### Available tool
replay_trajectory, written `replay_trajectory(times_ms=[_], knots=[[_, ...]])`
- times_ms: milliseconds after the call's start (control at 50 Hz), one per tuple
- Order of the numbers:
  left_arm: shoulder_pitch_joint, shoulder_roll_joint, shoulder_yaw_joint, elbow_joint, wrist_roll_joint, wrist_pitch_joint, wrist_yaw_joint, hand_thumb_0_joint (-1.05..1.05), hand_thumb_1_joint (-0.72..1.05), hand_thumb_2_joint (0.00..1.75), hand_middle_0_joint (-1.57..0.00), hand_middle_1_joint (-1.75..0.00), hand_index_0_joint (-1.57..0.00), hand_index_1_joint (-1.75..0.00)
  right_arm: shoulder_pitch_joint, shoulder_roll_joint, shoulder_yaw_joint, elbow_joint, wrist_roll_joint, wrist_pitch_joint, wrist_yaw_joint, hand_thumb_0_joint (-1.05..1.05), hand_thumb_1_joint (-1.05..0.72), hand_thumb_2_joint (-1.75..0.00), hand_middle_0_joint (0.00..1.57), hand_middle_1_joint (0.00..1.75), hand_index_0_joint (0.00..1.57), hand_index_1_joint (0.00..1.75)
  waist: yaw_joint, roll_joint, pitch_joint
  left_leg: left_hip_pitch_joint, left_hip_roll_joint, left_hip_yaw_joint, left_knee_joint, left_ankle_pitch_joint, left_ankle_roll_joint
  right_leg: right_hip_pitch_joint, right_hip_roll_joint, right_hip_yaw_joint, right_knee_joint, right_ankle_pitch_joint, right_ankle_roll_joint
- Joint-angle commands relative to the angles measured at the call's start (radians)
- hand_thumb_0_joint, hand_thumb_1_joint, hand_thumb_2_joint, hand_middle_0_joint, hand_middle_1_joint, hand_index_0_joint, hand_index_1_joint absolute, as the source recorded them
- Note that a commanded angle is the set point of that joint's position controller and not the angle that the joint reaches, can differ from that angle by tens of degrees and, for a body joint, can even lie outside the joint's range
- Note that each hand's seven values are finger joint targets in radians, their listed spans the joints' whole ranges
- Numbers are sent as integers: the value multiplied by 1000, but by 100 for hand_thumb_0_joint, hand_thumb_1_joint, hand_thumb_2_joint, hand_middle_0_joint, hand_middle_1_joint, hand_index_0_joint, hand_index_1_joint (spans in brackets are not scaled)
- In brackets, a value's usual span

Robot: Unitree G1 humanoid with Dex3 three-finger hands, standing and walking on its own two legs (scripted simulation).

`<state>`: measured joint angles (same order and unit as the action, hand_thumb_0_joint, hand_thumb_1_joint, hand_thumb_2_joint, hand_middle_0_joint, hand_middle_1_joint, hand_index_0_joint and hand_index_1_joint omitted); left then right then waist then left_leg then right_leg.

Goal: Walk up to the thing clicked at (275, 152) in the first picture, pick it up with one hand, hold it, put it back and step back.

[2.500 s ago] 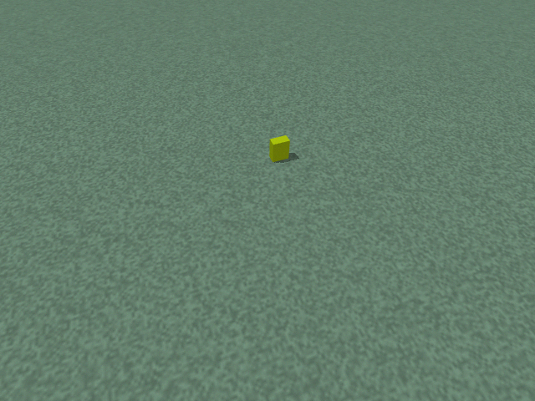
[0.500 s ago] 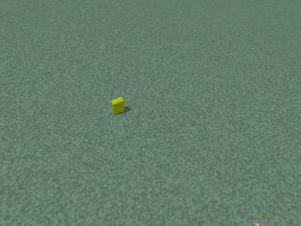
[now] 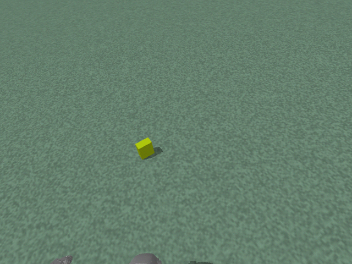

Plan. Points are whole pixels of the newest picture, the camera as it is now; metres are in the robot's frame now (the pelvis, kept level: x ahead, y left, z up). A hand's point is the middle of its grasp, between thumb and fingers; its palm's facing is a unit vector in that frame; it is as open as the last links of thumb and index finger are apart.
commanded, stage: walk up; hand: left
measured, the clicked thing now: (145, 148) +0.92 +0.28 -0.71
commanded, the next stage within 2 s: none
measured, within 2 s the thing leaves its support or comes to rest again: neither
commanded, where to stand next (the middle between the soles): +0.56 +0.08 m, yaw +1 degrees
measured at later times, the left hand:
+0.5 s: hand (63, 237) +0.22 +0.35 -0.16, palm faces -0.01 -0.95 -0.32, open 7.4 cm
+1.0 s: hand (88, 167) +0.42 +0.32 -0.12, palm faces -0.01 -0.92 -0.40, open 7.4 cm
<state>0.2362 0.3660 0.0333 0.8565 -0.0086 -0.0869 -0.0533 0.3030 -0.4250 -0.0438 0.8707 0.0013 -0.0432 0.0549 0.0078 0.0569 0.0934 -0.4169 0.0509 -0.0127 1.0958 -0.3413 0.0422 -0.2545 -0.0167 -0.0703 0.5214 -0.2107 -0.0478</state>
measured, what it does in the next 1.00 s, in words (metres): walks ahead: left foot, then right foot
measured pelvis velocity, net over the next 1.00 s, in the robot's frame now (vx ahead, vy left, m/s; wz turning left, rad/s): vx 0.36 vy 0.05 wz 0.01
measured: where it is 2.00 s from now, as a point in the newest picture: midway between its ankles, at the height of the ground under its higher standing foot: (173, 209)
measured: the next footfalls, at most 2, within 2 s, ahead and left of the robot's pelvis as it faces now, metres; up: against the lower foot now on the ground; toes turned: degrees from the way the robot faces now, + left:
left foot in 0.30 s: +0.27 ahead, +0.18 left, +0.00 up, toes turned +7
right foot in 0.80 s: +0.44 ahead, -0.07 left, +0.00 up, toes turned -3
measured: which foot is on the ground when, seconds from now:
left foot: up 0.00-0.28, down 0.30-0.82, up 0.84-1.00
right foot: down 0.00-0.34, up 0.36-0.78, down 0.80-1.00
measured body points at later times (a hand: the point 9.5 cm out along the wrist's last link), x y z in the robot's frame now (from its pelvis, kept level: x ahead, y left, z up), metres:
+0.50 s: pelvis +0.19 +0.07 +0.00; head +0.21 +0.11 +0.45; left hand +0.22 +0.40 -0.13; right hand +0.30 -0.23 -0.08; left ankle +0.23 +0.18 -0.74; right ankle +0.18 -0.09 -0.66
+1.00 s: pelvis +0.36 +0.05 +0.00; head +0.37 +0.02 +0.45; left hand +0.42 +0.36 -0.09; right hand +0.42 -0.27 -0.13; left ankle +0.37 +0.20 -0.67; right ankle +0.40 -0.06 -0.74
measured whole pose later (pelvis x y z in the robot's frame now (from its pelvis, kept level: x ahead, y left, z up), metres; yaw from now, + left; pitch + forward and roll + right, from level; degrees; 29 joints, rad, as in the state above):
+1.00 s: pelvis +0.36 +0.05 +0.00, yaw +0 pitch -4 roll +1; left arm 0.29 0.37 0.03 0.84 0.00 -0.09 -0.04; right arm 0.31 -0.43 -0.05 0.85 0.00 -0.03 0.05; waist 0.01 0.06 0.10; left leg -0.43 0.04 -0.02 1.02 -0.37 0.03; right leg -0.24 -0.04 -0.05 0.50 -0.20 -0.02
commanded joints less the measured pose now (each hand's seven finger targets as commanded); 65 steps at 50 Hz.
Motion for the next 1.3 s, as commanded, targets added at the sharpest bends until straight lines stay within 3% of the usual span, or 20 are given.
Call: replay_trajectory(times_ms=[0,120,240,280,300,320,360,420,560,740,760,800,820,900,940,1120,1180,1200,1240,1280], knots=[[52,285,93,-67,1,-40,27,0,90,90,-20,-30,-20,-30,90,-176,-68,-38,-6,-4,0,0,-90,-90,20,30,20,30,-5,-168,-48,-114,26,-43,-77,127,-31,84,-216,218,-288,86,-132],[85,308,109,-78,18,-38,23,0,90,90,-20,-30,-20,-30,-90,-164,-73,-91,-26,-10,24,0,-90,-90,20,30,20,30,39,-154,19,-132,74,-15,-371,182,-54,58,-237,175,-325,-143,-154],[112,327,105,-66,16,-24,24,0,90,90,-20,-30,-20,-30,-122,-159,-75,-96,-23,-33,28,0,-90,-90,20,30,20,30,32,-149,-42,54,25,66,-539,159,-10,91,-238,130,-166,74,-137],[105,298,88,-79,21,-17,27,0,90,90,-20,-30,-20,-30,36,-202,-91,-48,-29,-43,14,0,-90,-90,20,30,20,30,-53,-36,-123,311,-9,62,-593,141,20,12,-188,80,86,203,-93],[143,240,65,-83,14,-12,29,0,90,90,-20,-30,-20,-30,153,-265,-114,-21,-41,-51,1,0,-90,-90,20,30,20,30,-106,138,-200,477,77,-80,-679,-2,68,-101,-104,11,373,155,-54],[211,159,46,-87,-1,-8,24,0,90,90,-20,-30,-20,-30,164,-346,-133,-49,-40,-57,-10,0,-90,-90,20,30,20,30,-82,332,-228,649,322,-538,-763,-103,153,-401,50,-4,574,-290,10],[136,300,67,-54,13,5,48,0,90,90,-20,-30,-20,-30,131,-322,-131,-60,4,-46,-16,0,-90,-90,20,30,20,30,-89,132,-158,549,380,-594,-797,-8,245,-448,-19,120,695,-326,-9],[171,261,60,-23,-6,6,31,0,90,90,-20,-30,-20,-30,30,-227,-82,-85,8,-54,-29,0,-90,-90,20,30,20,30,-23,72,-71,344,215,-176,-779,386,111,-297,-59,177,573,-143,1],[103,231,64,-37,12,27,0,0,90,90,-20,-30,-20,-30,-4,-243,-89,-123,-4,-63,-25,0,-90,-90,20,30,20,30,-21,97,23,224,212,-81,-880,146,197,-290,-98,84,346,-36,58],[96,219,79,-22,21,-10,6,0,90,90,-20,-30,-20,-30,12,-217,-78,-143,1,-37,-23,0,-90,-90,20,30,20,30,16,-9,-89,212,158,-13,-581,373,120,76,-12,-1,-31,84,12],[182,252,96,0,22,-19,17,0,90,90,-20,-30,-20,-30,36,-174,-60,-147,4,-37,-23,0,-90,-90,20,30,20,30,59,-107,-164,193,103,29,-386,374,90,211,-21,35,-80,67,-10],[239,376,125,-27,26,-30,36,0,90,90,-20,-30,-20,-30,105,-105,-29,-157,1,-33,-21,0,-90,-90,20,30,20,30,65,-336,-212,-169,-82,57,-26,-188,12,425,-387,620,-208,-94,-137],[201,386,123,-25,10,-21,34,0,90,90,-20,-30,-20,-30,73,-209,-56,-129,-8,-19,-35,0,-90,-90,20,30,20,30,74,-238,-150,-202,-43,6,43,-207,10,346,-440,707,-231,-152,-222],[98,295,91,-54,-6,-18,44,0,90,90,-20,-30,-20,-30,83,-189,-59,-72,6,-8,-26,0,-90,-90,20,30,20,30,6,-189,-45,-135,18,-65,-29,-45,-7,145,-262,332,-242,46,-120],[82,294,87,-64,5,-22,40,0,90,90,-20,-30,-20,-30,85,-178,-61,-63,-3,-1,-13,0,-90,-90,20,30,20,30,0,-206,-33,-85,12,-29,-60,18,-16,54,-221,242,-259,38,-143],[48,304,89,-102,21,-2,25,0,90,90,-20,-30,-20,-30,0,-158,-73,-51,-23,-25,0,0,-90,-90,20,30,20,30,13,-210,-12,112,26,45,-454,174,-52,-103,-224,156,-215,-186,-153],[13,263,63,-103,20,19,31,0,90,90,-20,-30,-20,-30,95,-165,-79,-4,-27,-36,-25,0,-90,-90,20,30,20,30,-53,-121,-64,315,-22,67,-519,172,-28,-196,-186,122,-7,-110,-104],[53,212,46,-101,22,27,33,0,90,90,-20,-30,-20,-30,153,-199,-87,8,-28,-43,-36,0,-90,-90,20,30,20,30,-77,11,-101,385,30,-16,-613,79,-3,-218,-145,85,165,-98,-70],[164,203,44,-69,7,43,45,0,90,90,-20,-30,-20,-30,118,-327,-106,-41,-24,-54,-41,0,-90,-90,20,30,20,30,-38,169,-84,350,355,-555,-850,-54,149,-357,39,74,503,-339,4],[113,280,61,-46,17,47,58,0,90,90,-20,-30,-20,-30,71,-301,-107,-44,-10,-43,-44,0,-90,-90,20,30,20,30,-35,116,-28,284,350,-512,-821,20,223,-361,-29,133,597,-333,-2]])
